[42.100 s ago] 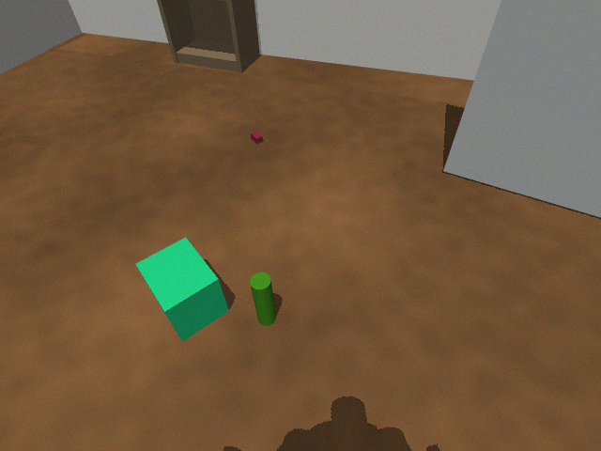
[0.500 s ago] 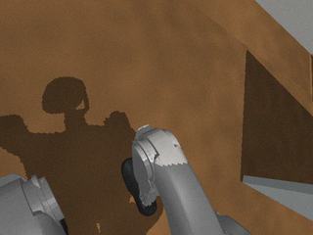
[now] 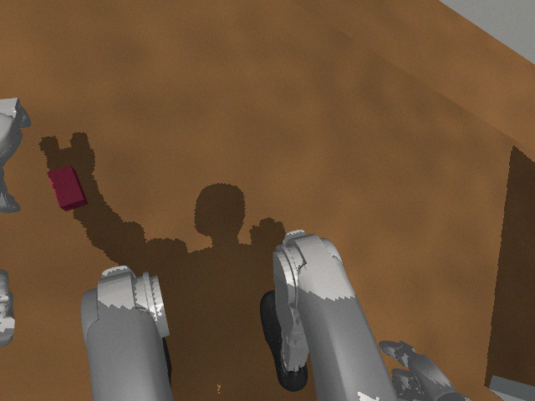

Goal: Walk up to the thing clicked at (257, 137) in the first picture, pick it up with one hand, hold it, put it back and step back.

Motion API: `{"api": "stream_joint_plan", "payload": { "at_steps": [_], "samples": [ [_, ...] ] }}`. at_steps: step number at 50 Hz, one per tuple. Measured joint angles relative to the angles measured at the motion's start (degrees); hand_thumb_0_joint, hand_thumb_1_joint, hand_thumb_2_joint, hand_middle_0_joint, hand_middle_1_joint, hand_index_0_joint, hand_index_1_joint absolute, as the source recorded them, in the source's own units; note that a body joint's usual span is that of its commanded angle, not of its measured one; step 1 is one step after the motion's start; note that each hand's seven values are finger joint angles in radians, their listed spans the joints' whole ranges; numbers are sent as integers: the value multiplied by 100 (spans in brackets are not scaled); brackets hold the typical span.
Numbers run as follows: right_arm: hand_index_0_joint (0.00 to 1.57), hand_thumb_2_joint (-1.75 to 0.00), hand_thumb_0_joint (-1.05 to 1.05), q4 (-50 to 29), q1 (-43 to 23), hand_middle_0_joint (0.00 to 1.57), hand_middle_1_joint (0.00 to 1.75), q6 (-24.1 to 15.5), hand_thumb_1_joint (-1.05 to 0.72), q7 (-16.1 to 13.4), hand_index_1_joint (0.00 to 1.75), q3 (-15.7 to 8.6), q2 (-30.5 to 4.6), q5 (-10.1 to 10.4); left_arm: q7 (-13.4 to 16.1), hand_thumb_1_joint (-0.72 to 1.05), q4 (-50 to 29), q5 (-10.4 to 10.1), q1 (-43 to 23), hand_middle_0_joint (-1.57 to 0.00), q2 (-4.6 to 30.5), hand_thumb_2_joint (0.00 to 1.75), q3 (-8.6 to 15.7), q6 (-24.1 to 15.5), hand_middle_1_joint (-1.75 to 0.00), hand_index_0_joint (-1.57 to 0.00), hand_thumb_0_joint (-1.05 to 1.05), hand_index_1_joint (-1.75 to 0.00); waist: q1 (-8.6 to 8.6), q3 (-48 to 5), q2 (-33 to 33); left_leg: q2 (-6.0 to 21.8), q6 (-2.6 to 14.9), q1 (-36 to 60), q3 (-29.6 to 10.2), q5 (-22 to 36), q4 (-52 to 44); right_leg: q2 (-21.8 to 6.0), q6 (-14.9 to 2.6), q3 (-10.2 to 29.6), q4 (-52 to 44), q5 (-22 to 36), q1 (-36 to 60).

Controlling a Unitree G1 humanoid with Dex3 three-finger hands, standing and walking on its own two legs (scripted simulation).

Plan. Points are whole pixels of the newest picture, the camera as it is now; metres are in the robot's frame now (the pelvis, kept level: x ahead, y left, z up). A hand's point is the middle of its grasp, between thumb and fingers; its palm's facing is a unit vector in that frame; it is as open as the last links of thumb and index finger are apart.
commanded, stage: withdraw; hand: left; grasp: from above
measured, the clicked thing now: (68, 188) +0.51 +0.28 -0.33
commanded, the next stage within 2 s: home in 0.20 s
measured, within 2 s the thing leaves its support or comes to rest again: neither
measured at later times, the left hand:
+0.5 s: hand (8, 171) +0.48 +0.31 -0.14, palm faces -0.40 -0.12 -0.91, open 13.0 cm
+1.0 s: hand out of the picture +0.31 +0.25 +0.07, palm faces -0.14 -0.80 -0.59, open 7.5 cm
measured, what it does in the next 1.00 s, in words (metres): rises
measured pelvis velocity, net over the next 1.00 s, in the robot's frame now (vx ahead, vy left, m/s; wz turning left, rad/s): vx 0.02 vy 0.00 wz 0.11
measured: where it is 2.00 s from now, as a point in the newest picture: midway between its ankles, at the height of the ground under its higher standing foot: (226, 378)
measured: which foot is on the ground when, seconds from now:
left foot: down 0.00-1.00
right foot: down 0.00-1.00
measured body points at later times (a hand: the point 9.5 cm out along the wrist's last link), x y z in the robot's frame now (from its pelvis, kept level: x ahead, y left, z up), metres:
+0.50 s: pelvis +0.01 +0.00 +0.00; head +0.24 +0.07 +0.38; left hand +0.49 +0.31 -0.09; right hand +0.05 -0.25 -0.11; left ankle +0.09 +0.13 -0.32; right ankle +0.11 -0.13 -0.32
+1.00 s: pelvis +0.02 +0.00 +0.18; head +0.17 +0.05 +0.60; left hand +0.31 +0.29 +0.11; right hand +0.25 -0.24 +0.08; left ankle +0.08 +0.13 -0.32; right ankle +0.11 -0.13 -0.32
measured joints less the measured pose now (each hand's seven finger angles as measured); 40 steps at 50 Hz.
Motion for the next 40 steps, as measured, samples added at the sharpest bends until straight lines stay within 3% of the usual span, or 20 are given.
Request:
{"api": "stream_joint_plan", "payload": {
  "at_steps": [6,11,15,19,23,26,34,40],
  "samples": [
    [20,-90,0,41,87,20,30,76,-90,-160,30,104,-60,-99,290,-50,488,343,-251,-9,187,102,32,-207,-100,-8,0,-102,-223,156,-106,-16,-7,-200,-40,62,157,21,-14,-18,132,63,-183],
    [20,-90,0,63,284,20,30,138,-89,-176,30,141,-37,-176,604,-49,446,566,-214,-9,218,101,289,-282,-100,-9,0,-101,-331,271,-99,-29,13,-416,-54,64,363,43,-11,-12,309,63,-370],
    [20,-90,0,39,483,20,30,168,-89,-145,30,91,64,-154,796,-47,69,601,58,-11,80,99,535,-161,-99,-11,0,-99,-327,238,5,-45,17,-517,-29,48,416,30,-45,12,379,26,-466],
    [20,-90,0,108,552,20,30,217,-89,-95,30,38,221,-77,872,-42,-162,446,345,-14,-132,95,634,72,-94,-14,0,-95,-234,51,122,-11,33,-452,38,-12,328,35,42,74,327,-19,-447],
    [20,-90,0,154,523,21,30,186,-89,-80,30,-72,346,7,665,-29,-401,21,625,-18,-330,88,640,338,-80,-17,0,-80,-79,-162,257,19,45,-306,96,-57,143,25,57,107,169,-56,-333],
    [20,-90,0,130,561,21,30,189,-89,-77,30,-268,394,138,353,-15,-1044,-443,1048,-19,-617,82,593,505,-66,-18,0,-67,134,-370,362,23,48,-115,181,-91,-87,-16,34,158,-9,-112,-166],
    [20,-90,0,44,332,21,30,307,-90,-249,30,-640,270,475,-430,37,-3064,-2236,2599,-19,-1320,77,385,994,-38,-19,0,-39,698,-867,457,93,74,895,369,-161,-1032,-75,33,237,-863,-167,748],
    [20,-90,0,-182,38,20,30,227,-90,-455,30,-839,159,636,-786,69,-4379,-3309,3709,-20,-1715,84,242,1380,-32,-20,0,-33,945,-965,341,127,48,1805,423,-82,-1838,-104,-26,213,-1639,-78,1620]
  ]
}}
